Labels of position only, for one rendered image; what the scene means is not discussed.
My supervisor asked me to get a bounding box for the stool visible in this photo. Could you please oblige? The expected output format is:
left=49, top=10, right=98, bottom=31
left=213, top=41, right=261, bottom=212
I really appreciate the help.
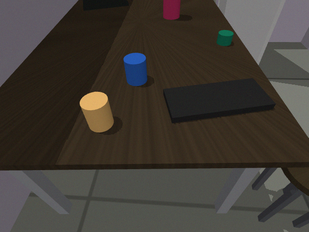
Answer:
left=252, top=167, right=309, bottom=228

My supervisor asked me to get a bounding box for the table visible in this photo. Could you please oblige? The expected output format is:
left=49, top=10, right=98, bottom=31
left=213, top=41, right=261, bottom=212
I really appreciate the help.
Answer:
left=0, top=0, right=309, bottom=214

